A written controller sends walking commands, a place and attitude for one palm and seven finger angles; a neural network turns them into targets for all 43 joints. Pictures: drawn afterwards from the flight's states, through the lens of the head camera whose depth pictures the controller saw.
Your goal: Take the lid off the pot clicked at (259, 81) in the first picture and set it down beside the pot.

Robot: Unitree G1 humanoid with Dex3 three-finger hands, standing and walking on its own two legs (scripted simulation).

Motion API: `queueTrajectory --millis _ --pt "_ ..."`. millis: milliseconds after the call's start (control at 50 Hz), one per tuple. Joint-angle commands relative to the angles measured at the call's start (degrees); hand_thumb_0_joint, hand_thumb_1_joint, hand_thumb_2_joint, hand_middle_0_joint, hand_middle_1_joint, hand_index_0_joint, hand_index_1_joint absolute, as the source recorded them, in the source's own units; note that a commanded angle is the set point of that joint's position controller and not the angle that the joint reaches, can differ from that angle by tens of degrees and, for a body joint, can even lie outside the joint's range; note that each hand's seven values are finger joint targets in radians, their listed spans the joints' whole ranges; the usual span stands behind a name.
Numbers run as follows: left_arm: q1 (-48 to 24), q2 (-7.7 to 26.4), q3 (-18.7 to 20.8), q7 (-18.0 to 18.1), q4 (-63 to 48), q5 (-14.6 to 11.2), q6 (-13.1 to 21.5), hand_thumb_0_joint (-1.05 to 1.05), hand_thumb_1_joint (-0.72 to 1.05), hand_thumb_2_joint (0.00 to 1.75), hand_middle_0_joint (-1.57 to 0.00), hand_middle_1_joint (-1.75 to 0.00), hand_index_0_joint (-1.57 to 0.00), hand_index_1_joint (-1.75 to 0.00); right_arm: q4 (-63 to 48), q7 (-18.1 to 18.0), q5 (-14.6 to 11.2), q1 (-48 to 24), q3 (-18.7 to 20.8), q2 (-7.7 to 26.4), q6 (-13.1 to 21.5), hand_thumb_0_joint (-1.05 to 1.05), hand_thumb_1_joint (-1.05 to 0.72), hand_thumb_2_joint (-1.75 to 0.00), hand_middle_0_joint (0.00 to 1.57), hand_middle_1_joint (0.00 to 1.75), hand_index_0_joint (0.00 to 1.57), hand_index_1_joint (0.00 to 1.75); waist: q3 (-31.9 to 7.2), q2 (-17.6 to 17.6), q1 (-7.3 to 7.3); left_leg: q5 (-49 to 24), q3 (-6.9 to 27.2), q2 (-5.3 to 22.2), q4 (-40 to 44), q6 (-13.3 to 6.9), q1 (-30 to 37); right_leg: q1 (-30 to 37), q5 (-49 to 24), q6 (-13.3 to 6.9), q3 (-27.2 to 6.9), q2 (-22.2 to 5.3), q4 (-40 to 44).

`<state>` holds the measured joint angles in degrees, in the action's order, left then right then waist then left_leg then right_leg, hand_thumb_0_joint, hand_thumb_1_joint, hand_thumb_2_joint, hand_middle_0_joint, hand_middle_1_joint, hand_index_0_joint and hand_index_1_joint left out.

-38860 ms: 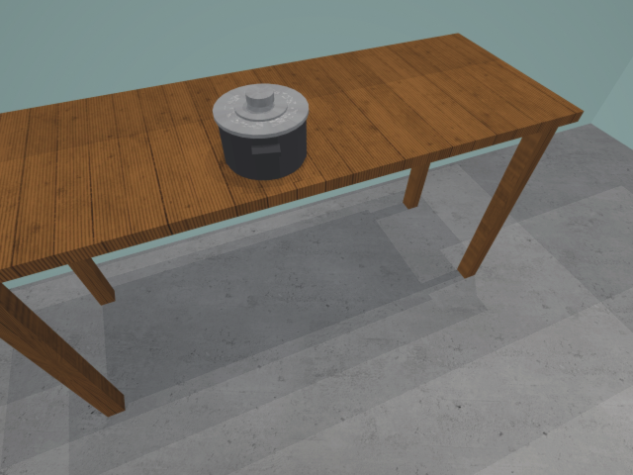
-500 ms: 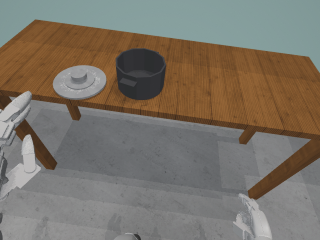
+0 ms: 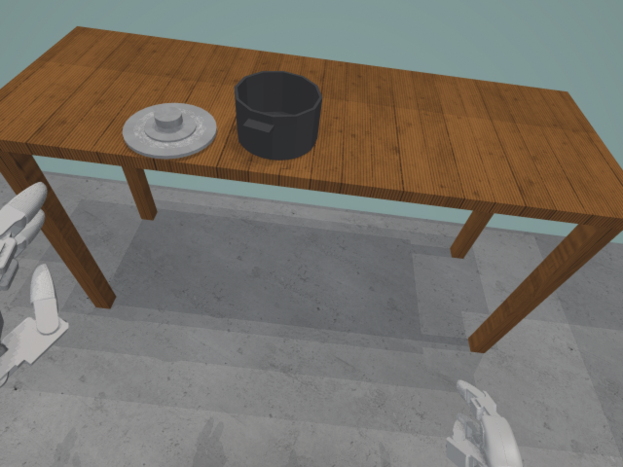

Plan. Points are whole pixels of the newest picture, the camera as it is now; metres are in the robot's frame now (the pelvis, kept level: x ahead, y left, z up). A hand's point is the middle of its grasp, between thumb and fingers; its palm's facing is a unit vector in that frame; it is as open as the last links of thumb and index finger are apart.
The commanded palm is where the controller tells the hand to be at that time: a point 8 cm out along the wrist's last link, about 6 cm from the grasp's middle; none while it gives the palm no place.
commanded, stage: stop stepping back and stand still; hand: left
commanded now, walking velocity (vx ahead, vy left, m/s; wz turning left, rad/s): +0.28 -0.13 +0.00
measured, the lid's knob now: (168, 117) +0.74 +0.31 +0.01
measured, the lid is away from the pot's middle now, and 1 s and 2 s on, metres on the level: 0.22 0.22 0.22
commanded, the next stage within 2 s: let the arm hang, fingers relaxed in 0.50 s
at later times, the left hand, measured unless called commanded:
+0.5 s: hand (32, 391) +0.15 +0.22 +0.17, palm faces +0.41 -0.82 -0.40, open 7.4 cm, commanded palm +0.09 +0.27 +0.19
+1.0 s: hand out of the picture +0.00 +0.19 -0.18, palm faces +0.14 -0.97 -0.18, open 7.0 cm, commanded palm none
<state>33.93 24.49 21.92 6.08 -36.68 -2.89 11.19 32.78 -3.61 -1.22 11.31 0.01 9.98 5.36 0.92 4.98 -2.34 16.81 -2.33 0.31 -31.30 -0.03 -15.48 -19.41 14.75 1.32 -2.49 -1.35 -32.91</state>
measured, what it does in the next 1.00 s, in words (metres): steps on the spot: left foot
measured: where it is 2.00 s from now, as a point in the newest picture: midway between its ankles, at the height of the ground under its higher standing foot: outside the picture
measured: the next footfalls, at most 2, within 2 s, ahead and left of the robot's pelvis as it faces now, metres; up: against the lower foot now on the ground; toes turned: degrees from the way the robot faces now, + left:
left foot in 0.86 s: +0.01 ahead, +0.13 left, +0.00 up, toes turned +9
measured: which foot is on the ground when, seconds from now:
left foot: down 0.00-0.60, up 0.62-0.84, down 0.86-1.00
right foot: down 0.00-1.00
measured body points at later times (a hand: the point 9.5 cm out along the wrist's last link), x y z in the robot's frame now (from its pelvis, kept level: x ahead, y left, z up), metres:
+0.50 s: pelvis -0.03 -0.02 +0.00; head -0.04 +0.00 +0.45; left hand +0.13 +0.26 +0.19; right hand +0.14 -0.26 -0.07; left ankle -0.02 +0.10 -0.73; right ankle +0.01 -0.13 -0.71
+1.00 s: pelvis +0.00 -0.01 -0.01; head +0.04 +0.03 +0.44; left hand -0.01 +0.24 -0.17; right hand +0.06 -0.25 -0.13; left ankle -0.03 +0.12 -0.73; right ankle -0.01 -0.12 -0.73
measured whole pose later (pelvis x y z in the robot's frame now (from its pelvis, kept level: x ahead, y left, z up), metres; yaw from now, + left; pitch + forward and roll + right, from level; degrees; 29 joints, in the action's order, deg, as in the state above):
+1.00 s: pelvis +0.00 -0.01 -0.01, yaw +7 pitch +1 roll +0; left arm 18.5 13.2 2.7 0.5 51.4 0.5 -2.7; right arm 51.2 -1.3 1.3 17.5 0.9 9.6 -1.1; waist 4.2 4.5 -0.2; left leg 19.9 -1.6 2.3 -35.4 1.0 -16.2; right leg -15.0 19.2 -0.9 2.7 -0.2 -34.9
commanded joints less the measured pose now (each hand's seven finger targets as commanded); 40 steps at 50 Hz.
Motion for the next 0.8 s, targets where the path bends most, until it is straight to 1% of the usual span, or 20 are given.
queueTrajectory --millis 0,40,100,160,180,240,260,320,360,380,420,460,520,540,560,580,600,640,700,780 --pt "3.9 8.5 8.3 1.3 -18.6 -0.8 4.7 0.0 0.9 0.9 -0.2 -0.3 -0.2 -0.3 -10.3 0.1 0.2 -5.4 2.4 8.3 4.4 0.0 -0.9 -0.9 0.2 0.3 0.2 0.3 -7.7 -15.8 2.11 -16.7 9.6 10.8 12.6 -3.7 -1.5 9.6 0.4 0.2 4.3 1.7 0.6" --pt "3.4 7.1 7.2 1.8 -15.0 -0.7 5.0 0.0 0.9 0.9 -0.2 -0.3 -0.2 -0.3 -9.5 -0.1 -0.1 -5.5 2.4 9.0 5.1 0.0 -0.9 -0.9 0.2 0.3 0.2 0.3 -4.0 -12.9 1.45 5.4 10.1 10.1 16.7 -3.4 -8.0 12.6 0.4 -0.1 4.5 2.0 2.1" --pt "1.2 5.9 6.1 2.7 -8.8 0.1 4.3 0.0 0.9 0.9 -0.2 -0.3 -0.2 -0.3 -8.3 -0.8 -0.2 -5.1 2.5 9.3 5.0 0.0 -0.9 -0.9 0.2 0.3 0.2 0.3 -1.0 -16.9 1.02 28.6 10.0 10.0 20.1 -4.5 -13.6 12.5 7.3 -1.1 6.7 3.6 0.0" --pt "-0.7 5.3 4.8 3.0 -4.2 0.7 3.2 0.0 0.9 0.9 -0.2 -0.3 -0.2 -0.3 -7.6 -1.2 -0.3 -4.5 2.6 9.1 3.9 0.0 -0.9 -0.9 0.2 0.3 0.2 0.3 0.4 -14.8 0.88 30.1 8.2 8.0 16.4 -4.4 -14.6 11.7 10.2 -2.2 7.2 4.3 1.7" --pt "-2.2 5.6 4.3 2.9 -4.2 0.8 3.1 0.0 0.9 0.9 -0.2 -0.3 -0.2 -0.3 -7.4 -1.2 -0.2 -4.4 2.6 8.7 3.7 0.0 -0.9 -0.9 0.2 0.3 0.2 0.3 0.0 -10.0 0.9 26.5 6.9 6.4 12.1 -4.2 -12.7 10.7 10.9 -2.7 5.2 3.1 5.1" --pt "-5.9 6.5 3.0 2.2 -5.0 1.0 2.8 0.0 0.9 0.9 -0.2 -0.3 -0.2 -0.3 -6.2 -1.3 0.8 -5.1 3.1 8.5 3.2 0.0 -0.9 -0.9 0.2 0.3 0.2 0.3 1.7 7.7 0.61 11.5 -0.2 -2.2 -15.7 -2.0 -8.8 -1.3 29.1 -9.0 -19.3 -10.9 22.7" --pt "-6.9 7.4 3.8 2.4 -5.9 1.2 3.0 0.0 0.9 0.9 -0.2 -0.3 -0.2 -0.3 -5.2 -1.0 1.0 -4.5 3.1 8.4 3.5 0.0 -0.9 -0.9 0.2 0.3 0.2 0.3 0.6 8.2 0.92 8.7 0.3 -1.8 -22.2 -2.2 -8.7 -1.1 25.3 -10.9 -23.4 -14.7 24.6" --pt "-8.8 6.4 3.3 1.9 -6.7 1.6 3.3 0.0 0.9 0.9 -0.2 -0.3 -0.2 -0.3 -5.3 -0.5 1.3 -4.8 1.9 6.7 3.4 0.0 -0.9 -0.9 0.2 0.3 0.2 0.3 -0.1 3.0 0.48 12.4 2.9 1.3 -13.7 -2.9 -2.7 -7.0 25.8 -9.6 -17.7 -14.8 22.6" --pt "-7.6 5.4 2.8 2.5 -7.2 1.8 3.8 0.0 0.9 0.9 -0.2 -0.3 -0.2 -0.3 -5.6 -1.3 1.1 -4.1 2.0 7.6 3.5 0.0 -0.9 -0.9 0.2 0.3 0.2 0.3 1.2 -0.7 0.07 10.0 2.0 1.6 1.7 -3.4 6.0 -11.4 25.5 -6.4 -8.0 -9.3 15.7" --pt "-7.9 4.9 2.5 2.6 -9.2 1.5 4.4 0.0 0.9 0.9 -0.2 -0.3 -0.2 -0.3 -6.3 -1.4 1.1 -4.7 2.0 8.8 4.0 0.0 -0.9 -0.9 0.2 0.3 0.2 0.3 2.0 -9.0 0.23 14.0 7.0 3.7 9.7 -4.5 4.7 -10.3 21.9 -4.9 -4.6 -4.6 8.0" --pt "-7.9 6.5 4.4 3.3 -12.2 1.7 5.4 0.0 0.9 0.9 -0.2 -0.3 -0.2 -0.3 -8.3 -1.5 0.6 -5.2 2.2 8.9 4.8 0.0 -0.9 -0.9 0.2 0.3 0.2 0.3 0.5 -23.7 1.09 25.9 23.5 15.7 22.3 -8.7 -3.7 -4.4 11.0 -0.6 4.3 3.3 -15.5" --pt "-5.2 6.4 5.1 3.0 -12.2 1.2 4.4 0.0 0.9 0.9 -0.2 -0.3 -0.2 -0.3 -8.0 -0.7 0.2 -4.1 2.6 7.4 5.8 0.0 -0.9 -0.9 0.2 0.3 0.2 0.3 -1.1 -17.1 1.93 20.5 18.5 13.5 21.1 -9.2 -9.2 0.7 11.8 -0.1 2.7 2.4 -19.0" --pt "-0.9 6.5 5.4 3.0 -8.5 1.7 3.2 0.0 0.9 0.9 -0.2 -0.3 -0.2 -0.3 -8.3 -0.4 -0.1 -4.8 2.0 8.3 5.9 0.0 -0.9 -0.9 0.2 0.3 0.2 0.3 0.3 -13.7 2.38 12.6 9.6 8.8 12.6 -5.6 -11.5 10.6 3.0 -0.1 4.1 1.1 2.4" --pt "-2.3 6.7 4.8 2.9 -9.0 1.8 3.7 0.0 0.9 0.9 -0.2 -0.3 -0.2 -0.3 -8.1 -0.6 -0.2 -5.0 2.0 7.9 5.8 0.0 -0.9 -0.9 0.2 0.3 0.2 0.3 0.7 -7.1 1.99 6.7 7.2 5.5 6.8 -4.2 -9.6 10.8 0.5 -0.7 1.0 -0.3 9.5" --pt "-2.2 7.7 5.6 2.7 -7.1 1.5 4.2 0.0 0.9 0.9 -0.2 -0.3 -0.2 -0.3 -7.7 -0.7 0.2 -4.6 2.5 8.2 5.5 0.0 -0.9 -0.9 0.2 0.3 0.2 0.3 -0.2 0.8 1.1 2.2 4.5 1.7 -0.7 -2.7 -8.7 9.3 -1.0 -3.2 -9.2 -5.5 14.2" --pt "-8.1 -0.2 -13.8 -4.4 40.3 7.2 -5.6 0.0 0.9 0.9 -0.2 -0.3 -0.2 -0.3 5.5 4.0 1.3 -2.4 6.5 16.9 6.0 0.0 -0.9 -0.9 0.2 0.3 0.2 0.3 -2.9 2.8 -0.1 -1.5 2.7 2.1 -15.2 -0.7 -12.7 6.1 -26.2 -8.4 -9.2 -16.6 6.9" --pt "-7.9 -0.7 -12.9 -5.7 41.8 6.1 -8.7 0.0 0.9 0.9 -0.2 -0.3 -0.2 -0.3 3.9 4.6 0.2 1.9 5.8 11.7 2.2 0.0 -0.9 -0.9 0.2 0.3 0.2 0.3 -7.5 0.6 -0.25 9.0 3.0 2.5 -14.1 0.4 -7.7 5.1 -29.2 -9.9 -8.6 -16.3 5.9" --pt "-9.9 -4.5 -13.9 -5.3 44.2 5.7 -9.3 0.0 0.9 0.9 -0.2 -0.3 -0.2 -0.3 4.5 4.4 0.8 3.3 5.2 10.3 -0.3 0.0 -0.9 -0.9 0.2 0.3 0.2 0.3 -7.5 9.4 1.31 10.8 2.7 1.4 -20.0 0.0 -12.7 9.5 -28.5 -11.1 -6.0 -14.5 5.7" --pt "-13.1 -4.4 -14.8 -4.6 53.7 5.4 -9.5 0.0 0.9 0.9 -0.2 -0.3 -0.2 -0.3 3.4 4.4 1.5 1.4 4.5 9.0 -3.1 0.0 -0.9 -0.9 0.2 0.3 0.2 0.3 -5.1 13.6 2.79 13.4 2.1 0.4 -23.1 -0.9 -16.8 14.7 -39.5 -13.4 -6.4 -15.3 6.3" --pt "-19.3 -2.9 -16.3 -4.1 65.5 4.6 -10.8 0.0 0.9 0.9 -0.2 -0.3 -0.2 -0.3 7.3 4.0 2.1 4.2 4.1 6.9 -5.3 0.0 -0.9 -0.9 0.2 0.3 0.2 0.3 -0.8 5.0 0.07 3.0 0.2 0.5 -3.9 -0.8 -4.5 8.0 -30.1 -9.3 -2.6 -11.9 6.2"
